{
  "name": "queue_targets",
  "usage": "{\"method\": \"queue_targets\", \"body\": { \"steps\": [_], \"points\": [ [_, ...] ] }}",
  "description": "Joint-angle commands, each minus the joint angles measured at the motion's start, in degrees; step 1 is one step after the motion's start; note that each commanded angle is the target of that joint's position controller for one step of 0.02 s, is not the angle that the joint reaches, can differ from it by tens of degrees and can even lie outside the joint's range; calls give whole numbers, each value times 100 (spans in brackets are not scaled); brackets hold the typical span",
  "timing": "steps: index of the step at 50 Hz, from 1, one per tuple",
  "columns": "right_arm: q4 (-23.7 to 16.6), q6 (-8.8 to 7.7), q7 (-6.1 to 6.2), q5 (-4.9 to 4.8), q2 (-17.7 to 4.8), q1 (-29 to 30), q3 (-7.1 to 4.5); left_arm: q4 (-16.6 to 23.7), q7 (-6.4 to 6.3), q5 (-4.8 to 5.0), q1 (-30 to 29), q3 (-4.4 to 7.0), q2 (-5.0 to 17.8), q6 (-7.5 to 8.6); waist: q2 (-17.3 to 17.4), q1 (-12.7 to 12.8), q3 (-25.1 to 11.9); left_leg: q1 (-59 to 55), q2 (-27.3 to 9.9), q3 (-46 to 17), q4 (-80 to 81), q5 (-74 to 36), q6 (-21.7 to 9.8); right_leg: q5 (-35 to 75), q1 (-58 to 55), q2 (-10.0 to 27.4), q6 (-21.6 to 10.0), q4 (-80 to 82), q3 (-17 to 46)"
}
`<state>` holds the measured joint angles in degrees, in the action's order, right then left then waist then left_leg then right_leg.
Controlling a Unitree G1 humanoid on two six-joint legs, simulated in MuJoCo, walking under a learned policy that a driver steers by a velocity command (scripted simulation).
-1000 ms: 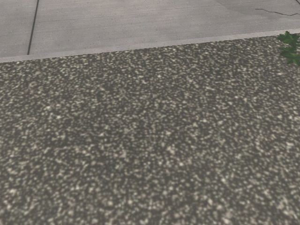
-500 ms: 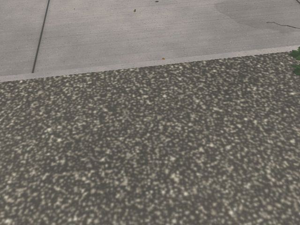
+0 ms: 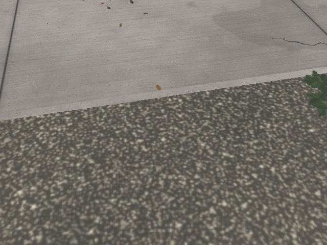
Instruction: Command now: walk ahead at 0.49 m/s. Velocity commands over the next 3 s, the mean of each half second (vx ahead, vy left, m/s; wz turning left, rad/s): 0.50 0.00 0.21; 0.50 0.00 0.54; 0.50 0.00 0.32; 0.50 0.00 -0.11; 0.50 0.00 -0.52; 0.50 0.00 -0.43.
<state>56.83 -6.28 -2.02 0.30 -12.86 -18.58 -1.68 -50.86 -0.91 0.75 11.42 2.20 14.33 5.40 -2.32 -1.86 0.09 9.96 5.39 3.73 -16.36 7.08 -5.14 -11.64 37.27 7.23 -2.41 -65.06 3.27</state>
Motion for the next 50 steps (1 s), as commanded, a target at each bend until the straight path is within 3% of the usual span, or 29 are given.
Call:
{"method": "queue_targets", "body": {
  "steps": [1, 5, 9, 12, 13, 14, 15, 16, 17, 18, 19, 20, 21, 24, 27, 30, 34, 37, 40, 41, 42, 43, 44, 45, 46, 47, 48, 49, 50],
  "points": [
    [-314, -96, 112, -6, -758, 215, -121, 244, -37, -70, 193, 72, 248, -31, 434, 267, 301, 512, -1635, -1256, 1165, -399, -997, 872, 205, 247, 152, 797, 22],
    [-220, -22, 198, -95, -902, -236, -144, 483, 29, -25, -715, 39, 166, 30, 457, -57, 309, 35, -1527, -953, 1076, -495, -734, 1747, 56, -3, 199, 2412, -191],
    [-60, 69, 207, -156, -919, -669, -155, 732, 157, 43, -1411, 15, 203, 75, 491, -297, 477, -526, -1732, -1098, 772, -310, -696, 1494, -44, -181, 202, 3192, -233],
    [-64, 163, 248, -168, -1031, -638, -211, 803, 241, 51, -1295, 76, 405, 182, 608, -85, 417, -826, -1933, -1414, 318, -393, -591, 889, -537, -327, 69, 3669, -181],
    [-94, 193, 254, -167, -1080, -535, -229, 735, 241, 47, -982, 131, 513, 215, 676, 124, 270, -798, -1902, -1438, 0, -784, -526, 704, -1037, -440, 10, 3795, -270],
    [-146, 211, 252, -138, -1005, -431, -198, 526, 211, 37, -256, 255, 724, 240, 640, 491, -135, -642, -1626, -1282, -776, -1509, -398, 593, -2025, -571, -111, 3934, -370],
    [-300, 193, 234, -57, -743, -301, -97, 281, 160, -31, 884, 400, 1141, 266, 339, 953, -1000, 203, -1236, -970, -2349, -1219, -189, 701, -3717, 88, -442, 3733, 243],
    [-411, 87, 214, -84, -16, -897, 97, 143, 139, -125, 1626, 561, 1756, 206, -1100, 864, -1917, 2497, -307, -325, -4593, 858, 267, 125, -6024, 1562, -1210, 4022, 2462],
    [-336, -19, 202, -218, -310, -949, 38, 123, 148, -148, 1705, 434, 1263, 191, -1313, 895, -2235, 3178, -318, -1123, -5678, 2443, 255, -373, -6027, 1838, -1393, 4670, 3734],
    [-458, -45, 213, -343, -840, -522, -118, 239, 145, -121, 1176, 307, 867, 206, -829, 792, -1388, 3535, -626, -1266, -6020, 2065, 171, -338, -5278, 1678, -1100, 4738, 2885],
    [-541, -15, 246, -329, -854, -195, -147, 341, 153, -93, 659, 227, 644, 202, -463, 616, -928, 3412, -923, -1106, -5921, 1548, 165, 6, -4482, 1453, -908, 4864, 2043],
    [-573, 42, 274, -261, -765, -26, -176, 344, 179, -75, 297, 175, 467, 200, -244, 464, -510, 3212, -1087, -1050, -5597, 1168, 194, 276, -3787, 1186, -795, 5125, 1429],
    [-576, 130, 278, -227, -673, -77, -222, 317, 187, -101, 124, 145, 352, 217, -371, 289, -294, 2925, -1248, -1062, -5323, 899, 197, 451, -3338, 973, -680, 5337, 929],
    [-650, 334, 240, -233, -359, -144, -230, 147, 160, -151, 156, 199, 422, 248, -303, 105, -17, 2739, -1298, -964, -5157, 475, 227, 1242, -2850, 791, -700, 5620, 64],
    [-896, 398, 229, -188, -368, 269, -270, 31, 75, -179, 309, 261, 574, 231, -120, 127, 150, 3216, -1294, -1076, -4606, -82, 296, 1648, -2990, 847, -771, 5714, -383],
    [-1102, 375, 142, -165, -330, 763, -263, -8, -3, -174, 376, 294, 697, 178, -97, 230, 276, 3249, -1253, -913, -3608, -767, 316, 1593, -3148, 797, -697, 5788, -813],
    [-1458, 354, -16, -140, -251, 1608, -206, -105, -66, -100, 714, 345, 848, 88, 15, 526, 535, 3330, -1216, -473, -2707, -968, 225, 1580, -3633, 941, -643, 5741, -1196],
    [-1716, 359, -120, -166, -272, 1971, -202, -169, -63, -22, 867, 390, 941, -21, -25, 583, 626, 3351, -1138, -210, -2346, -480, 78, 1953, -4162, 1076, -554, 5437, -1393],
    [-1833, 390, -169, -173, -505, 1695, -321, -92, -81, 37, 667, 457, 1184, -117, -298, 239, 237, 2344, -653, 300, -2223, 351, -214, 4377, -4305, 1071, -386, 4466, -1662],
    [-1736, 398, -163, -195, -695, 1155, -432, -60, -92, 50, 571, 475, 1260, -164, -361, -93, -93, 1604, -387, 448, -2142, 527, -358, 5173, -4229, 1000, -316, 3645, -1749],
    [-1495, 400, -112, -203, -1014, 229, -619, -13, -96, 76, 456, 461, 1262, -195, -235, -596, -582, 245, -106, 462, -1689, 164, -571, 5101, -3763, 766, -138, 2401, -1865],
    [-1287, 447, 31, -191, -1586, -632, -838, 132, -96, -42, 502, 388, 1075, -149, 485, -881, -1060, -1502, -849, -882, -1441, 181, -910, 2987, -2204, 467, 161, 524, -1857],
    [-1380, 377, 51, -174, -2113, -346, -853, 455, -3, -171, 963, 130, 165, 52, 1737, -55, -1532, -3013, -2210, -4249, -713, 1020, -1918, -2175, 191, -756, 430, -1295, -1001],
    [-1473, 300, 15, -108, -1667, -612, -721, 603, 73, 84, 299, 194, 652, 313, 1105, -501, -1980, -3186, -2477, -5144, 56, 1299, -1981, -2197, 795, -766, 299, -1803, 170],
    [-1415, 229, 0, -83, -1318, -407, -626, 750, 99, 247, -128, 240, 792, 406, 881, -456, -1191, -2720, -2326, -4245, 50, 737, -1682, -1618, 1262, -502, 145, -1627, 147],
    [-1504, 199, 0, -145, -1080, 18, -554, 697, 60, 141, -134, 229, 769, 436, 402, -188, -792, -1836, -2040, -3430, -10, 168, -1431, -1081, 960, -225, 71, -1118, 153],
    [-1614, 197, 2, -135, -897, 461, -495, 620, 14, -11, -74, 284, 807, 401, 256, 68, -542, -1000, -1788, -2849, 25, -376, -1246, -786, 479, -44, 104, -640, 137],
    [-1710, 193, 23, -91, -754, 661, -436, 611, 18, -51, 64, 331, 852, 311, 308, 254, -475, -514, -1619, -2550, 156, -708, -1175, -607, 81, 75, 141, -371, 177],
    [-1732, 182, 45, -84, -781, 683, -435, 652, 26, -77, 98, 344, 812, 228, 344, 331, -441, -234, -1553, -2458, 266, -921, -1190, -506, -114, 77, 215, -150, 148]
  ]
}}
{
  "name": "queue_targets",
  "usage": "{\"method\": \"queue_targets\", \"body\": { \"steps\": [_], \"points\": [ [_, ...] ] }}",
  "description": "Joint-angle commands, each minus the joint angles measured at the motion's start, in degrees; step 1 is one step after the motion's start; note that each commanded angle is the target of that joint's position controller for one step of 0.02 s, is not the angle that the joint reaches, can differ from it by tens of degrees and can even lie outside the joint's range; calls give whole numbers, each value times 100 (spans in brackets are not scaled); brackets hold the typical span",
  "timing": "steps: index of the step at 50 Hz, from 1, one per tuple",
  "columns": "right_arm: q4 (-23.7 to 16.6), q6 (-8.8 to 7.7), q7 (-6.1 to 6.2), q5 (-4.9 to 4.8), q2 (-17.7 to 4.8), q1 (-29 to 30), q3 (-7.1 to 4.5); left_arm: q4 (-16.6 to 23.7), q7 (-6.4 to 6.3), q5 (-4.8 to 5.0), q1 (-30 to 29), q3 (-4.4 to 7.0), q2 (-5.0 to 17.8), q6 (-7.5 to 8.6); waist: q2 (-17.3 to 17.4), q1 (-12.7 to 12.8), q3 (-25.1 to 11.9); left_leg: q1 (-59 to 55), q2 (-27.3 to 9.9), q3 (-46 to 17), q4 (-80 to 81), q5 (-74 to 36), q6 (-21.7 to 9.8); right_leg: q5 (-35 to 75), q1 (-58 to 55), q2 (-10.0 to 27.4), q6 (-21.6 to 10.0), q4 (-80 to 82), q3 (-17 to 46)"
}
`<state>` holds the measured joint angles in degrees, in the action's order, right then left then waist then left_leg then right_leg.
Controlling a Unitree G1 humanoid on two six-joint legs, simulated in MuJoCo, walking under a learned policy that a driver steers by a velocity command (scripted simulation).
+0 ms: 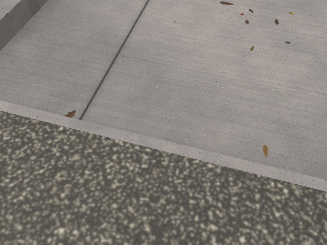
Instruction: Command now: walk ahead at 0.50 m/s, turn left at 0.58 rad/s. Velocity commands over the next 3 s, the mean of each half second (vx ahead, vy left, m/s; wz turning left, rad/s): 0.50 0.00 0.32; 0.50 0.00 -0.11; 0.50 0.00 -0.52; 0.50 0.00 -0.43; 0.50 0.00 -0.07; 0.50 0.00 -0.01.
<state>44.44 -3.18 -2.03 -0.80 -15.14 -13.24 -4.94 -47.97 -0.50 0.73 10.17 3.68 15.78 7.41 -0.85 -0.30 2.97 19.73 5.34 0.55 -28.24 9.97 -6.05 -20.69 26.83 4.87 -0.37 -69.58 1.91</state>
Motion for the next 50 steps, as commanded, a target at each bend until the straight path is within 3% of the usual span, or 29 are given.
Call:
{"method": "queue_targets", "body": {
  "steps": [1, 4, 8, 12, 15, 16, 17, 18, 19, 20, 21, 22, 23, 25, 26, 28, 29, 31, 33, 37, 42, 43, 44, 45, 46, 47, 48, 49, 50],
  "points": [
    [-479, -148, 78, 8, -626, 83, -124, 415, -15, -117, 196, 183, 566, -41, 186, 202, -686, -1013, -1495, -1999, 1508, -1509, -1138, 489, 873, 289, 104, 521, 217],
    [-405, -157, 202, -25, -844, -271, -178, 666, -48, -182, -394, 138, 415, -122, 226, 67, -454, -762, -1296, -1647, 1585, -1817, -1062, 1286, 1074, 116, 314, 1547, 100],
    [-269, -119, 273, -38, -697, -639, -114, 831, 54, -122, -1084, 32, 207, -75, 551, -278, -346, -786, -1039, -1261, 1515, -1343, -688, 2736, 746, -150, 255, 3252, -19],
    [-52, -109, 274, -39, -736, -1029, -97, 1047, 181, -50, -1625, 15, 299, 12, 614, -534, -129, -1345, -1374, -1598, 1307, -1095, -666, 2810, 818, -251, 65, 3838, -21],
    [43, -34, 321, -20, -790, -1154, -110, 1156, 265, -52, -1677, 38, 418, 90, 654, -485, -95, -2089, -1684, -1898, 927, -1630, -615, 2092, 997, -312, -158, 4128, -39],
    [547, -255, -80, 936, -515, -1568, 119, 903, 225, -556, -1037, -198, 142, -156, 752, -157, -18, -2232, -1866, -1967, 929, -2441, -583, 2547, 701, -198, -211, 3980, 109],
    [495, -365, -240, 788, -704, -1262, 15, 929, 199, -505, -834, -113, 393, -258, 637, 70, -77, -2261, -1784, -1829, 741, -3408, -482, 2229, 202, -348, -325, 4114, -151],
    [488, -428, -352, 644, -824, -1026, 16, 822, 172, -350, -519, -28, 727, -280, 285, 347, -455, -2043, -1362, -1503, 161, -4035, -250, 2496, -872, -541, -516, 4275, -406],
    [474, -450, -414, 651, -524, -1400, 118, 597, 178, -312, 230, 11, 936, -228, -191, 400, -1558, -1283, -746, -1235, -1008, -3595, 18, 2905, -2984, -318, -1053, 3650, -84],
    [511, -505, -420, 759, -126, -2360, 272, 378, 195, -332, 1340, 10, 1066, -231, -1156, 431, -2724, 605, 102, -1105, -2631, -1013, 365, 2530, -5562, 784, -2270, 3815, 1703],
    [503, -506, -494, 620, -316, -1707, 219, 29, 171, -487, 2295, -104, 655, -246, -1235, 1010, -2288, 2256, 550, -865, -4519, 2292, 486, 870, -5917, 1414, -2470, 4947, 3480],
    [168, -472, -426, 486, -519, -687, 141, -62, 129, -479, 2089, -55, 658, -135, -537, 1024, -774, 3192, 20, -1059, -5080, 1919, 233, -457, -4756, 1399, -1771, 5404, 3293],
    [157, -456, -247, 463, -507, -397, 153, 16, 116, -409, 1379, -67, 584, -85, -291, 702, 6, 3117, -436, -1036, -4943, 1300, 125, -497, -3433, 1303, -1620, 5647, 2749],
    [215, -364, -79, 692, -279, -482, 281, 93, 75, -371, 667, -314, -169, -57, -133, 214, -230, 2069, -986, -1017, -4177, 599, 23, 679, -2290, 1156, -1628, 6111, 1990],
    [187, -295, -55, 736, -99, -452, 335, 169, 37, -354, 449, -345, -236, -41, -119, 40, -320, 1741, -1092, -878, -3912, 680, 77, 942, -1996, 1028, -1574, 6283, 1708],
    [136, -210, -68, 651, -13, -353, 377, 189, 6, -355, 388, -246, 2, 45, -159, 15, -268, 1739, -1142, -611, -3322, 634, 265, 1134, -1762, 733, -1549, 6454, 1095],
    [113, -180, -83, 615, -8, -250, 403, 134, 36, -432, 557, -195, 144, 74, -116, 93, -226, 1849, -1171, -484, -2991, 166, 360, 1427, -1727, 666, -1588, 6471, 878],
    [53, -144, -114, 586, 82, 14, 452, 6, 165, -524, 932, -156, 212, 89, -28, 217, -180, 1900, -1184, -260, -2165, -758, 470, 2122, -1671, 588, -1647, 6395, 533],
    [-70, -70, -159, 569, 171, 421, 491, -161, 329, -480, 1248, -163, 189, 79, -130, 290, -79, 1434, -1069, -14, -1423, -1331, 454, 2610, -1321, 433, -1578, 6309, 198],
    [-327, -1, -124, 542, -70, 1089, 419, -435, 535, -437, 1785, -137, 270, 49, -206, 386, 19, 1537, -914, -114, -690, -1440, 343, 3074, -2029, 694, -1625, 5977, 486],
    [-509, -35, -4, 461, -205, 1783, 369, -634, 531, -409, 1930, -39, 447, -107, -253, 352, 24, 1072, -745, 8, 140, -822, 162, 3497, -2974, 875, -1360, 5520, 816],
    [-449, -84, 10, 390, -315, 1572, 317, -636, 518, -409, 1823, -13, 515, -121, -255, 132, -112, 244, -646, 147, 246, -1005, 7, 4109, -2678, 739, -1214, 5234, 728],
    [-279, -165, 38, 284, -611, 994, 197, -587, 508, -446, 1725, 12, 557, -103, -219, -126, -535, -1104, -642, 125, -109, -1278, -250, 4543, -2068, 409, -912, 4654, 532],
    [-16, -240, 64, 281, -964, -124, 120, -421, 468, -461, 1851, -101, 143, -29, 450, -392, -1780, -3409, -1382, -513, -623, -2324, -1051, 3605, -914, -255, -474, 3107, 148],
    [247, -220, 133, 273, -968, -1492, 137, -250, 515, -544, 2361, -347, -488, 66, 1679, -723, -3188, -5749, -3091, -3302, 438, -1476, -2299, -260, 948, -1070, -89, 1321, 3],
    [570, -246, 212, 472, -621, -1972, 140, -324, 565, -412, 1390, -152, 37, 34, 834, -1121, -1878, -4708, -2949, -3543, 1143, 400, -1475, -1041, 1846, -662, -299, 174, 455],
    [563, -307, 255, 415, -637, -1316, 115, -281, 467, -342, 1047, -96, 88, 14, 721, -806, -618, -3208, -2742, -2706, 1453, 1264, -979, -543, 1985, -308, -478, -129, 447],
    [495, -294, 311, 351, -323, -790, 203, -342, 341, -397, 1063, -56, 169, -15, 673, -513, -359, -2407, -2570, -2145, 1699, 1001, -839, -236, 1677, -65, -542, 39, 347],
    [492, -291, 345, 313, -9, -584, 318, -358, 284, -509, 1175, -110, -51, -40, 566, -244, -459, -2019, -2438, -1696, 1819, 280, -758, 98, 1275, 112, -607, 268, 446]
  ]
}}
Over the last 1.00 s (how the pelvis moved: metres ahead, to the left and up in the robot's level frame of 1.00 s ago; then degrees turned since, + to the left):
0.51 0.05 -0.01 26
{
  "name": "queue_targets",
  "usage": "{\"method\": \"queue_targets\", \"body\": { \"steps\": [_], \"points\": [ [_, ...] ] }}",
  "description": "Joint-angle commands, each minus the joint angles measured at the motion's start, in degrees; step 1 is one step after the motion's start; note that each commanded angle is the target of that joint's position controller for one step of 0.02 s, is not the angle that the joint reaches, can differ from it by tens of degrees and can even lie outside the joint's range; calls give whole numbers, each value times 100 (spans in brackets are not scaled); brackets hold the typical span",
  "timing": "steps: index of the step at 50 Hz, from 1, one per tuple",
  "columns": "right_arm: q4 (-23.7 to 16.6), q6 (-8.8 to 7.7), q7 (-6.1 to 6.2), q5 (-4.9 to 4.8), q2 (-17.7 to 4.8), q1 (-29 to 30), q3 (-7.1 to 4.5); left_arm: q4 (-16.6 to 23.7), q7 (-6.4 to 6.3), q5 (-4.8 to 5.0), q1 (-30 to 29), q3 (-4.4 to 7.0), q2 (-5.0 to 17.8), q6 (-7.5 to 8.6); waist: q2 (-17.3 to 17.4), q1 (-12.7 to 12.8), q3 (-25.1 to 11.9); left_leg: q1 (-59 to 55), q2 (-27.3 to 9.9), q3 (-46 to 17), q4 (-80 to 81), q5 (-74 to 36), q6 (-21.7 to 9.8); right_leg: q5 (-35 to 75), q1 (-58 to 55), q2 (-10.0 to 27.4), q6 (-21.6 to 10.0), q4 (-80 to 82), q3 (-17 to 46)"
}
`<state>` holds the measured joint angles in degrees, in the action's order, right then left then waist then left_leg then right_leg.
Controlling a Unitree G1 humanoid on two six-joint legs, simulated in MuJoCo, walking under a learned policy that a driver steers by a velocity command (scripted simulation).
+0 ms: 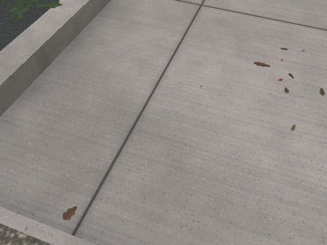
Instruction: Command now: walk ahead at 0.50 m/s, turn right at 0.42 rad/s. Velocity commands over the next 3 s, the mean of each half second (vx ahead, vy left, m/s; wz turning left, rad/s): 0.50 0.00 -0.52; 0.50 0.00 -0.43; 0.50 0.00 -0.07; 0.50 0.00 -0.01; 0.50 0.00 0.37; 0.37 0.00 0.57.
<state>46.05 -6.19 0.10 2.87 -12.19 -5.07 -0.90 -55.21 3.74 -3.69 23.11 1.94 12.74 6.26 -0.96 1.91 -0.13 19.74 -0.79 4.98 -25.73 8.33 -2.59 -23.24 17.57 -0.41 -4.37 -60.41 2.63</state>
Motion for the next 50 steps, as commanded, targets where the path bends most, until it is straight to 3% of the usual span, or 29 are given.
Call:
{"method": "queue_targets", "body": {
  "steps": [1, 6, 9, 11, 13, 17, 19, 20, 21, 22, 23, 25, 28, 29, 30, 32, 34, 36, 37, 38, 39, 40, 41, 42, 43, 44, 47, 48, 50],
  "points": [
    [244, -4, 156, -7, -87, -1136, -35, 364, -121, -129, -215, -9, 16, 42, 470, -337, -63, -1687, -1777, -1754, 1705, -133, -1097, 550, 1974, 737, -168, -601, 339],
    [466, -163, 144, 209, -189, -1311, -123, 510, 109, 8, -778, -60, -94, -67, 351, -226, 157, -1418, -1492, -215, 2094, -1534, -1065, 1614, 2067, 854, 105, 622, 22],
    [642, -116, -45, 340, -403, -1596, -154, 715, 238, 3, -1255, -106, -130, -132, 429, -252, 164, -728, -1254, 516, 1951, -2116, -990, 2367, 1320, 693, 168, 1199, -253],
    [606, -105, -109, 524, -525, -1409, -160, 615, 324, -40, -574, -71, 35, -84, 396, 69, 197, -366, -1473, 548, 1520, -2064, -1012, 3067, 906, 669, 92, 119, 99],
    [584, -159, -70, 405, -546, -1298, -122, 823, 242, -74, -884, 26, 376, -19, 263, 30, 345, -1147, -1612, 473, 1236, -1992, -994, 2489, 1641, 720, -4, 245, 174],
    [597, -142, 106, 328, -918, -1549, -209, 1295, 83, -55, -1379, 66, 410, 19, 413, -100, 355, -1898, -1670, 812, 318, -3425, -643, 910, 1265, 397, -22, 761, -457],
    [468, -115, 52, 405, -1370, -1233, -356, 881, -4, 81, 175, 332, 807, 159, 315, 498, -34, -895, -1335, 1243, -1537, -3945, -439, 1355, -989, -327, -80, 1119, -995],
    [511, -118, -50, 474, -1162, -1541, -313, 647, -161, 16, 879, 525, 1188, 307, -225, 678, -353, 209, -971, 1223, -3182, -2775, -203, 2132, -2358, -554, -550, 1589, -892],
    [401, -110, -248, 567, -305, -1911, -104, 501, -323, -71, 1318, 552, 1478, 343, -1589, 512, -969, 1851, 61, 996, -5500, 2732, 314, 3375, -3803, 545, -1898, 2505, 1394],
    [-101, -181, -460, 234, -264, -1046, -26, 273, -304, -99, 2103, 493, 1459, 366, -745, 974, -1178, 2946, 402, -341, -6118, 3296, 237, 4070, -4318, 1163, -2308, 3056, 2926],
    [-704, -197, -469, -108, -300, 258, -53, 196, -232, -24, 1888, 423, 1114, 525, -836, 1166, 193, 4227, 259, -1049, -5844, 3082, 101, 2444, -3251, 1625, -2071, 3572, 3795],
    [-674, -71, -196, 87, -559, 185, -120, 203, -67, 123, 815, 132, 397, 497, -137, 420, 339, 3695, -103, -1461, -5966, 2392, 222, 1891, -1368, 1608, -2063, 2891, 3503],
    [-581, 183, -113, 372, -240, -524, 42, 699, -44, -70, -684, -146, 124, 202, 424, -481, 236, 2030, -314, -1177, -4127, 719, 224, 188, 1531, 787, -1498, 3071, 2165],
    [-511, 205, -202, 526, 41, -988, 188, 856, -134, -126, -939, -189, 211, 203, 72, -687, 241, 817, -321, -849, -4042, -849, 106, -237, 2795, 256, -1253, 2647, 1511],
    [-424, 143, -290, 536, -127, -1073, 174, 851, -311, -131, -674, -267, 67, 283, 86, -470, 204, 723, -392, -942, -3263, -2816, 212, -216, 2716, -154, -1000, 2255, 1011],
    [-597, 152, -375, 252, -134, -633, 279, 744, -445, -60, -190, -179, 394, 317, 485, -70, 267, -29, -354, -613, -1449, -3867, 403, -1134, 2985, -423, -695, 1691, 722],
    [-790, 318, -413, 167, -259, -293, 260, 566, -202, -40, 506, -128, 900, 287, 71, 18, 514, -1202, -186, -219, -1258, -2784, 642, -2036, 3468, -231, -883, 1678, 1313],
    [-879, 406, -387, 320, -455, 107, 234, 414, -52, -26, 1055, -212, 727, 242, 31, 255, 850, -629, -357, -606, -127, -2740, 490, -2501, 2169, 81, -1021, 1225, 2204],
    [-1045, 151, -209, -837, -800, 654, -120, 558, -497, 846, 411, 85, 692, -105, -68, 357, 610, 361, -204, -1035, 1544, -2747, 365, -602, 353, -37, -710, 814, 1991],
    [-778, 7, -163, -791, -774, 370, -89, 404, -654, 814, 817, 72, 634, -335, 67, 554, 456, -46, -408, -907, 1981, -3582, 252, -32, -97, -185, -511, -251, 1806],
    [-426, -87, -196, -565, -668, -724, -142, 291, -668, 668, 945, 37, 477, -448, -116, 142, -52, -1118, -683, -829, 1480, -4012, 102, -211, 249, -315, -417, -1564, 1421],
    [66, -91, -257, -372, -786, -2304, -247, 163, -538, 510, 1358, -19, 6, -429, 533, -242, -1103, -3644, -1230, -1118, -350, -5702, -181, -2089, 2014, -621, -245, -3337, 1058],
    [401, 0, -300, -427, -1037, -3066, -354, 281, -476, 690, 1647, -113, -189, -350, 1051, -537, -1697, -5612, -2009, -1686, -1579, -5259, -770, -3114, 4248, -734, 53, -5461, 878],
    [463, 128, -321, -481, -1145, -3232, -435, 608, -479, 765, 1323, -164, -32, -208, 1408, -688, -1966, -5474, -2268, -2513, -1228, -3087, -1088, -2468, 5035, -296, 124, -6170, 724],
    [771, 177, -224, -561, -1694, -3231, -628, 1067, -492, 957, 598, -182, 35, -90, 1868, -685, -1764, -5108, -2798, -3855, 44, 760, -1819, -1511, 5919, -34, 173, -6307, 356],
    [675, 228, -80, -417, -876, -2739, -404, 1221, -637, 924, -404, -81, 285, -147, 456, -687, -1014, -3881, -2677, -4009, 970, 2369, -1662, -782, 5917, 199, 226, -6141, 141],
    [743, 14, -32, -288, -56, -1393, -10, 1419, -661, 665, -1176, -45, 133, -339, 281, 20, 866, -659, -2067, -2973, 1195, 1756, -1005, 484, 5108, 653, 167, -3717, 956],
    [588, 9, 15, -220, -215, -807, -6, 1524, -612, 566, -1032, -32, 181, -318, 471, 349, 1077, 864, -1351, -1710, 1566, 1150, -717, 1063, 3765, 693, 297, -1943, 590],
    [551, -14, 133, -178, -711, -911, -132, 1411, -537, 299, -980, 15, 131, -229, 764, 251, 398, 1466, -768, -728, 1572, -207, -680, 2747, 1693, 574, 532, 57, 15]
  ]
}}
Over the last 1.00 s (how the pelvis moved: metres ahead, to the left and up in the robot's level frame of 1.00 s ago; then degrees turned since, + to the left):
0.57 0.03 0.00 2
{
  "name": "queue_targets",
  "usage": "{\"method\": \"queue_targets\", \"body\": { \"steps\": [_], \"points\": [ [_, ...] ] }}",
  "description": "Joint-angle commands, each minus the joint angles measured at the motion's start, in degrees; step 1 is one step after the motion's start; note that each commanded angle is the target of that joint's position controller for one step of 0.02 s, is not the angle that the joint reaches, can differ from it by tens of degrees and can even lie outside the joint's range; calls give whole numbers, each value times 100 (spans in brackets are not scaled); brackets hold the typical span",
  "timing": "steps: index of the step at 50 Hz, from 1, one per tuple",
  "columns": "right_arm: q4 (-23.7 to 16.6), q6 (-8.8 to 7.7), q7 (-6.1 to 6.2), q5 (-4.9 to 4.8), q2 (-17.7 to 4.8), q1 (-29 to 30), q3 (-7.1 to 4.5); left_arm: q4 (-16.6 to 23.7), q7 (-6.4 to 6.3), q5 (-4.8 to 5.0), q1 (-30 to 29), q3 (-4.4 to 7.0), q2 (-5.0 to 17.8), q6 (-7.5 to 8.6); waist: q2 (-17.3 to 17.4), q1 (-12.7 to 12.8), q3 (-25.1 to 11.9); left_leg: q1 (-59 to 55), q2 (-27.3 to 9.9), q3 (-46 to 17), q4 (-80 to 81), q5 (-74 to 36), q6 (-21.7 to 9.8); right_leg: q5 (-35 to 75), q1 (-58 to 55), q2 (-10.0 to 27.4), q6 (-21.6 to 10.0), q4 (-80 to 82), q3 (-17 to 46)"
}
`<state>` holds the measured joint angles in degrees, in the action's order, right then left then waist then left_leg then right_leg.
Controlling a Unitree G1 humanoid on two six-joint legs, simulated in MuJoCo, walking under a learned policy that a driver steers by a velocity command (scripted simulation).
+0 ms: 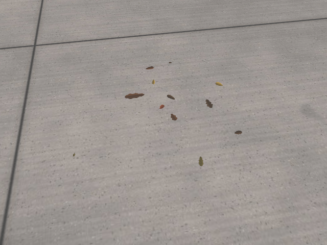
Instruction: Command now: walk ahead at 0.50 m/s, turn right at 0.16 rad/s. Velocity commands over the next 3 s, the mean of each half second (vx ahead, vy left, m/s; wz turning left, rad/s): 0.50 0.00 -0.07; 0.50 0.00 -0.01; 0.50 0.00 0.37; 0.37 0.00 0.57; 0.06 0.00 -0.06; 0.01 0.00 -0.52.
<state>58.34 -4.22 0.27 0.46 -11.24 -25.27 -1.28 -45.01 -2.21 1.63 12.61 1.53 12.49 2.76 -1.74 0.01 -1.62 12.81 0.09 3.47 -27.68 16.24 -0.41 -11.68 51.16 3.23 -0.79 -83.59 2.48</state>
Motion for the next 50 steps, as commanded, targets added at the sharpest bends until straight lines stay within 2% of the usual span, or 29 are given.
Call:
{"method": "queue_targets", "body": {
  "steps": [1, 3, 4, 7, 8, 9, 10, 11, 12, 13, 14, 15, 16, 17, 20, 22, 27, 33, 36, 37, 38, 39, 40, 41, 42, 43, 44, 46, 50],
  "points": [
    [-625, -212, 144, -47, -978, 935, -141, 442, 128, -173, -118, 52, 98, 130, 840, 343, 289, 1992, -898, -509, 1870, -1278, -938, 1990, -2212, 129, 247, 2969, -62],
    [-504, -162, 194, -259, -1229, 686, -253, 618, 213, -29, -608, -1, 20, 90, 767, 159, 331, 930, -1250, -743, 1933, -1249, -965, 1780, -2031, 128, 239, 3979, 12],
    [-458, -105, 203, -297, -1197, 547, -280, 698, 246, -9, -848, -2, 54, 81, 649, 36, 434, 364, -1393, -849, 1848, -1073, -950, 1527, -1752, 126, 171, 4365, 2],
    [-274, 27, 129, -247, -1150, 34, -338, 888, 343, -32, -1330, 87, 266, 122, 507, -237, 614, -473, -1654, -991, 1473, -930, -835, 940, -1701, 13, -119, 5039, -186],
    [-256, 75, 92, -215, -1173, 3, -358, 863, 356, -47, -1236, 145, 389, 130, 550, -178, 553, -580, -1618, -940, 1222, -1187, -772, 599, -1974, -78, -221, 5137, -302],
    [-263, 108, 64, -189, -1171, 9, -351, 760, 350, -58, -817, 238, 533, 129, 566, 52, 297, -615, -1436, -769, 637, -1961, -673, 291, -2625, -255, -347, 5249, -459],
    [-297, 109, 45, -130, -1032, 16, -298, 479, 302, -67, 148, 406, 878, 124, 367, 458, -282, -192, -1074, -379, -654, -2612, -498, 585, -3993, -243, -532, 5123, -375],
    [-488, -20, 5, -54, -551, -276, -141, 320, 262, -166, 1147, 562, 1505, 118, -687, 641, -1284, 1953, -430, 119, -3134, -1320, -79, 813, -6489, 1183, -1280, 5116, 1715],
    [-499, -210, -50, -87, -410, -298, -67, 72, 327, -40, 1838, 608, 1634, 108, -1626, 774, -2212, 3117, 138, -556, -4628, 1476, 40, -132, -7370, 1908, -1888, 6278, 4037],
    [-539, -307, -63, -259, -908, 86, -237, 51, 343, -95, 1644, 483, 1289, 125, -1143, 772, -1666, 3916, -103, -945, -5204, 1403, -54, -413, -7166, 1838, -1741, 6426, 3835],
    [-727, -315, -13, -275, -1001, 666, -269, 117, 320, -118, 1140, 420, 1122, 137, -815, 626, -944, 4090, -370, -735, -5132, 901, -138, 24, -6305, 1633, -1517, 6422, 2940],
    [-810, -272, 48, -165, -964, 968, -285, 230, 325, -163, 501, 365, 964, 148, -348, 368, -521, 3722, -599, -637, -4686, 337, -144, 633, -5300, 1373, -1378, 6568, 2231],
    [-801, -176, 93, -95, -925, 964, -334, 272, 348, -195, 81, 313, 731, 173, -350, 87, -338, 3206, -753, -701, -4233, 29, -141, 991, -4561, 1130, -1224, 6768, 1760],
    [-782, -75, 95, -94, -826, 839, -345, 250, 368, -222, -102, 296, 612, 197, -434, -103, -265, 2834, -819, -738, -4006, -144, -144, 988, -4144, 1002, -1154, 6941, 1531],
    [-795, 37, 84, -57, -641, 933, -342, 13, 323, -183, 168, 355, 732, 288, -240, -208, -191, 2776, -777, -710, -3418, -777, -133, 1485, -3982, 909, -1234, 7276, 1058],
    [-947, 25, 75, -25, -609, 1417, -342, -181, 232, -159, 426, 371, 769, 287, -71, -123, -85, 3072, -764, -745, -2722, -1294, -85, 1731, -4196, 930, -1223, 7344, 892],
    [-1246, -18, -14, -78, -502, 2484, -284, -528, 136, -76, 855, 368, 824, 273, -139, 158, 204, 2799, -525, -575, -1121, -2470, -75, 1568, -4341, 735, -1005, 7452, 412],
    [-1581, -105, -208, -151, -527, 3414, -216, -1002, 113, -66, 1395, 397, 870, 188, -158, 459, 599, 2975, -354, -425, -289, -1868, -251, 1744, -5377, 1064, -1008, 7065, 467],
    [-1538, -166, -279, -147, -723, 3034, -291, -1044, 111, -66, 1205, 443, 1004, 129, -367, 165, 286, 1934, -59, -150, -23, -1190, -508, 3322, -5539, 1076, -861, 6426, 390],
    [-1339, -177, -271, -126, -857, 2379, -378, -1024, 116, -38, 1061, 436, 1004, 113, -392, -190, -87, 925, 142, 28, 105, -1270, -640, 4257, -5403, 898, -770, 5805, 230],
    [-1013, -190, -249, -97, -1172, 1275, -519, -937, 124, -66, 875, 392, 904, 116, -293, -656, -746, -755, -125, -306, -70, -1615, -906, 4147, -4659, 620, -592, 4626, 28],
    [-848, -170, -199, 12, -1731, 275, -660, -815, 167, -135, 1265, 249, 462, 198, 695, -732, -1779, -3270, -1623, -2380, -127, -1624, -1677, 1916, -2540, -73, -210, 2404, -318],
    [-726, -103, -192, -87, -1560, 7, -587, -926, 248, -78, 1520, 151, 264, 340, 1669, -660, -2429, -4057, -2369, -4449, 734, -884, -2237, -1970, -1323, -700, -76, 1008, 191],
    [-796, -73, -168, -125, -1184, 398, -466, -850, 273, 68, 1053, 311, 816, 442, 1242, -689, -1671, -3528, -2132, -3959, 929, -255, -1932, -1874, -657, -328, -175, 543, 523],
    [-939, -70, -139, -118, -990, 955, -413, -689, 252, 128, 488, 338, 938, 475, 916, -584, -932, -2634, -1895, -3101, 1087, -341, -1681, -1362, -537, -19, -231, 693, 324],
    [-991, -93, -143, -74, -854, 1359, -366, -632, 195, 59, 227, 342, 828, 457, 475, -378, -437, -1671, -1669, -2529, 1319, -802, -1528, -906, -778, 221, -220, 1147, 189],
    [-1008, -138, -151, -25, -694, 1561, -320, -640, 141, -38, 177, 393, 791, 395, 446, -188, -217, -1045, -1466, -2172, 1498, -1191, -1409, -662, -1142, 391, -208, 1539, 210],
    [-915, -165, -168, -25, -658, 1501, -306, -651, 115, -51, 376, 375, 490, 277, 588, 33, -142, -544, -1349, -1878, 1790, -1317, -1410, -466, -1537, 486, -165, 1904, 187],
    [-721, -169, -55, -70, -965, 1103, -381, -406, 99, -155, -315, 373, 434, 214, 468, -20, 218, -292, -1253, -1401, 2078, -1769, -1399, 503, -1165, 530, 26, 3141, 60]
  ]
}}
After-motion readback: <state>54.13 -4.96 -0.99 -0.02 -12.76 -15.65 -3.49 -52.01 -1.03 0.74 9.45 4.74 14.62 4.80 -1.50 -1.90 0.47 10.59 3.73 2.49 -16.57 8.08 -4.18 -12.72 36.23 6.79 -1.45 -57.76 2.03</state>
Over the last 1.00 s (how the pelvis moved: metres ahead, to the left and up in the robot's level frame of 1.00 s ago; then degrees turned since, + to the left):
0.52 -0.13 -0.17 -29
